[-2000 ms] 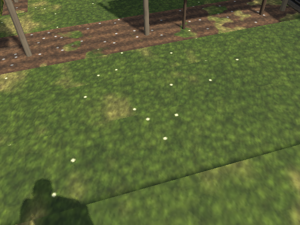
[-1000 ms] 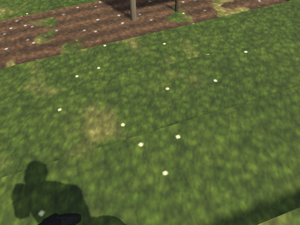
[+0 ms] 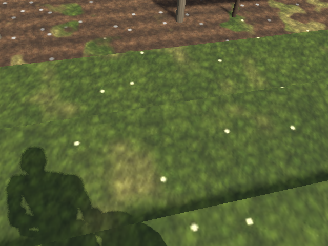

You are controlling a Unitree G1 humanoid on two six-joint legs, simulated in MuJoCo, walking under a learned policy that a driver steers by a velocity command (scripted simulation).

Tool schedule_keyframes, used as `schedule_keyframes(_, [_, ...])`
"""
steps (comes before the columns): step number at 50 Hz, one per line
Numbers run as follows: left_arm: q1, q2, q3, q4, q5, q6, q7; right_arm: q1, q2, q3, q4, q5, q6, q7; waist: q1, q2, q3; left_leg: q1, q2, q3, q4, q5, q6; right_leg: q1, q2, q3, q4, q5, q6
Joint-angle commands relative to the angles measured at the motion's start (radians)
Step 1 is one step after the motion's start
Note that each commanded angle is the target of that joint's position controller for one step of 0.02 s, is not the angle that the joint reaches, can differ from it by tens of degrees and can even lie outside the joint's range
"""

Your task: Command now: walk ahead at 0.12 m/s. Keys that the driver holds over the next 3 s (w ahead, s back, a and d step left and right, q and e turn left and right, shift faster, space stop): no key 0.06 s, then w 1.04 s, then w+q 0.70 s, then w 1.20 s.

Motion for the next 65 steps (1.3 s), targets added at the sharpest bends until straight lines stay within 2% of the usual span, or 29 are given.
schedule_keyframes(1, [0.102,0.007,0.004,-0.039,0.006,-0.012,-0.019,-0.087,-0.161,-0.026,-0.071,0.009,-0.014,-0.035,0.063,0.266,-0.151,0.008,0.211,-0.084,-0.192,0.954,0.154,0.325,0.009,-0.003,-0.402,0.185,0.015])
schedule_keyframes(4, [0.079,0.025,0.011,-0.041,0.016,0.001,-0.043,-0.055,-0.169,-0.037,-0.05,0.04,-0.004,-0.028,0.05,0.16,-0.136,0.062,0.242,-0.12,-0.167,0.778,0.141,0.397,0.034,-0.019,-0.56,0.242,-0.03])
schedule_keyframes(7, [0.067,0.115,0.043,-0.036,0.024,0.035,-0.046,0.073,-0.146,-0.05,-0.033,0.031,0.022,-0.013,-0.007,0.021,-0.076,-0.026,0.14,-0.136,-0.134,-0.039,0.074,0.52,0.005,-0.002,-0.628,0.333,-0.102])
schedule_keyframes(8, [0.044,0.141,0.054,-0.042,0.002,0.041,-0.043,0.131,-0.14,-0.055,-0.036,0.028,0.024,-0.007,-0.052,-0.035,-0.051,-0.118,0.088,-0.134,-0.123,-0.289,0.069,0.554,0.0,0.015,-0.594,0.155,-0.134])
schedule_keyframes(10, [0.053,0.114,0.059,-0.049,-0.025,0.032,-0.046,0.091,-0.14,-0.056,-0.07,0.05,0.027,-0.015,-0.012,-0.058,0.045,-0.195,0.054,-0.091,-0.059,-0.439,0.065,0.422,-0.023,0.13,-0.711,-0.382,-0.187])
schedule_keyframes(12, [0.087,0.105,0.057,-0.04,-0.016,-0.004,-0.048,0.059,-0.127,-0.06,-0.096,0.05,0.017,-0.029,-0.003,-0.114,0.071,-0.235,0.029,-0.057,0.081,-0.336,0.059,0.411,-0.104,0.306,-0.8,-0.402,-0.249])
schedule_keyframes(14, [0.211,0.12,0.065,-0.006,0.014,-0.024,-0.045,0.017,-0.104,-0.063,-0.12,0.038,0.003,-0.022,0.045,-0.183,-0.054,-0.338,-0.018,-0.042,0.319,-0.28,0.053,0.596,-0.219,0.563,-0.843,-0.324,-0.324])
schedule_keyframes(16, [0.276,0.154,0.071,0.005,0.022,-0.04,-0.038,-0.098,-0.123,-0.068,-0.164,0.044,-0.01,-0.011,0.102,-0.133,-0.103,-0.533,0.022,-0.133,0.557,-0.394,0.05,0.717,-0.279,0.659,-0.852,-0.284,-0.353])
schedule_keyframes(19, [0.156,0.165,0.069,-0.015,0.013,-0.029,-0.032,-0.115,-0.123,-0.067,-0.174,0.051,-0.011,-0.004,0.046,-0.048,-0.093,-0.434,0.077,-0.126,0.433,-0.245,0.033,0.534,-0.221,0.472,-0.888,-0.279,-0.279])
schedule_keyframes(23, [0.033,0.185,0.077,-0.007,-0.01,-0.007,-0.038,0.004,-0.085,-0.058,-0.117,0.041,-0.001,0.003,-0.052,-0.076,-0.08,0.085,-0.01,0.007,0.114,0.062,0.009,0.18,-0.077,0.139,-0.904,-0.183,-0.187])
schedule_keyframes(25, [0.056,0.138,0.065,0.018,-0.014,-0.006,-0.036,0.111,-0.098,-0.067,-0.078,0.033,0.01,-0.008,-0.09,-0.035,-0.088,0.23,-0.039,0.032,0.075,0.019,0.001,0.112,-0.04,0.082,-0.793,-0.262,-0.156])
schedule_keyframes(26, [0.039,0.09,0.05,0.011,-0.008,-0.009,-0.037,0.179,-0.121,-0.073,-0.064,0.031,0.011,-0.015,-0.119,0.054,-0.084,0.291,0.034,-0.08,0.006,-0.058,0.024,0.052,-0.01,0.044,-0.627,-0.262,-0.122])
schedule_keyframes(27, [0.012,0.024,0.035,-0.018,-0.003,-0.023,-0.035,0.251,-0.232,-0.093,-0.072,0.019,0.008,-0.028,-0.13,0.301,-0.073,0.355,0.276,-0.482,-0.206,-0.268,0.113,-0.103,0.077,-0.068,-0.251,-0.208,-0.053])
schedule_keyframes(28, [0.003,0.065,0.044,-0.058,-0.013,-0.046,-0.03,0.294,-0.29,-0.096,-0.079,0.007,-0.004,-0.015,-0.132,0.392,-0.06,0.371,0.415,-0.878,-0.383,-0.465,0.232,-0.252,0.114,0.01,-0.07,-0.294,-0.067])
schedule_keyframes(29, [0.003,0.107,0.053,-0.056,-0.029,-0.062,-0.031,0.228,-0.271,-0.086,-0.096,0.009,-0.022,-0.011,-0.09,0.307,0.017,0.342,0.419,-0.874,-0.387,-0.481,0.236,-0.327,0.055,0.059,0.017,-0.22,-0.085])
schedule_keyframes(31, [0.021,0.119,0.055,-0.021,-0.009,-0.062,-0.027,0.127,-0.213,-0.07,-0.125,0.016,-0.032,-0.001,-0.043,0.195,0.027,0.266,0.322,-0.605,-0.339,-0.229,0.162,-0.268,0.0,0.05,-0.028,-0.031,-0.102])
schedule_keyframes(35, [-0.024,0.094,0.052,-0.023,0.003,-0.048,-0.037,0.153,-0.138,-0.049,-0.089,0.022,-0.034,-0.015,-0.02,0.19,-0.021,0.229,0.219,-0.318,-0.352,0.289,0.107,-0.092,-0.022,0.017,-0.257,0.173,-0.095])
schedule_keyframes(43, [-0.304,0.056,0.026,-0.131,-0.002,-0.043,-0.088,0.207,-0.167,-0.048,-0.031,0.025,-0.026,-0.031,-0.05,0.163,0.008,0.153,0.157,-0.145,-0.384,0.478,0.096,0.171,0.059,-0.073,-0.553,0.374,-0.074])
schedule_keyframes(46, [-0.255,0.106,0.04,-0.104,0.0,-0.061,-0.122,0.242,-0.158,-0.053,-0.02,0.008,-0.019,-0.027,-0.027,0.125,-0.015,0.353,0.251,-0.177,-0.238,0.581,0.149,0.048,0.029,-0.039,-0.367,0.295,-0.125])
schedule_keyframes(47, [-0.274,0.092,0.035,-0.122,-0.001,-0.071,-0.13,0.236,-0.165,-0.055,-0.016,0.031,-0.013,-0.031,-0.023,0.135,0.015,0.412,0.277,-0.202,-0.205,0.643,0.149,-0.009,0.007,-0.012,-0.428,0.2,-0.148])
schedule_keyframes(50, [-0.02,0.15,0.064,-0.045,0.004,-0.088,-0.148,0.139,-0.204,-0.06,-0.051,0.037,0.002,-0.028,0.112,0.168,-0.091,0.24,0.209,-0.156,0.119,1.007,0.131,0.473,0.115,-0.108,-0.551,0.133,-0.205])
schedule_keyframes(51, [0.13,0.216,0.089,0.002,0.002,-0.09,-0.15,0.142,-0.172,-0.05,-0.064,0.041,-0.014,-0.017,0.165,0.078,-0.182,0.037,0.133,-0.147,0.399,0.849,0.093,0.779,0.027,0.002,-0.639,0.263,-0.272])
schedule_keyframes(52, [0.178,0.244,0.087,0.015,-0.013,-0.081,-0.144,0.212,-0.094,-0.033,-0.057,0.031,-0.032,-0.007,0.116,-0.143,-0.256,-0.225,-0.015,-0.125,0.768,-0.1,0.042,0.981,-0.184,0.292,-0.699,0.31,-0.379])
schedule_keyframes(53, [0.199,0.193,0.072,0.014,-0.029,-0.076,-0.148,0.216,-0.106,-0.037,-0.068,0.067,-0.056,0.005,0.117,-0.224,-0.278,-0.44,-0.076,-0.23,0.901,-0.278,0.042,1.026,-0.279,0.564,-0.82,0.264,-0.474])
schedule_keyframes(54, [0.121,0.144,0.053,0.01,-0.042,-0.079,-0.141,0.107,-0.187,-0.064,-0.115,0.101,-0.062,-0.005,0.094,-0.122,-0.123,-0.531,-0.018,-0.247,0.896,-0.22,0.048,0.898,-0.277,0.528,-0.848,0.223,-0.442])
schedule_keyframes(56, [0.009,0.098,0.032,-0.02,-0.024,-0.086,-0.142,0.076,-0.18,-0.076,-0.13,0.089,-0.028,-0.022,0.023,0.044,-0.043,-0.429,0.052,-0.245,0.805,-0.108,0.026,0.646,-0.253,0.367,-0.865,0.29,-0.387])
schedule_keyframes(60, [0.024,0.147,0.046,0.029,0.031,-0.1,-0.115,0.068,-0.123,-0.083,-0.158,0.041,0.017,-0.013,-0.016,0.071,-0.055,-0.312,0.109,-0.195,0.59,0.063,0.013,0.491,-0.223,0.18,-0.884,0.324,-0.325])
schedule_keyframes(62, [0.058,0.133,0.042,0.044,0.015,-0.112,-0.079,-0.057,-0.141,-0.094,-0.202,0.064,0.005,0.007,0.005,0.0,-0.017,-0.438,0.121,-0.26,0.402,0.278,0.038,0.559,-0.166,0.084,-0.835,0.138,-0.234])
schedule_keyframes(65, [0.13,0.117,0.036,0.052,0.011,-0.101,-0.027,-0.168,-0.089,-0.077,-0.247,0.031,-0.014,0.052,0.046,0.012,-0.019,-0.229,0.044,-0.143,0.113,0.762,0.037,0.373,-0.093,-0.08,-0.754,-0.034,-0.18])
Next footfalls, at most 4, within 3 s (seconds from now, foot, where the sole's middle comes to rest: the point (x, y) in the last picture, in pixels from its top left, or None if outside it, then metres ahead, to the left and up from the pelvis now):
0.12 right None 0.17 -0.13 -0.77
0.52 left None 0.24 0.15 -0.77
0.98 right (177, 235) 0.49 -0.07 -0.77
1.56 left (109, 181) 0.82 0.25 -0.96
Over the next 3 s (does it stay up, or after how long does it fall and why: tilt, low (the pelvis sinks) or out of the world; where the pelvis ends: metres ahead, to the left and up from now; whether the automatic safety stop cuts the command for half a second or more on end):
stays up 1.43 0.40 -0.37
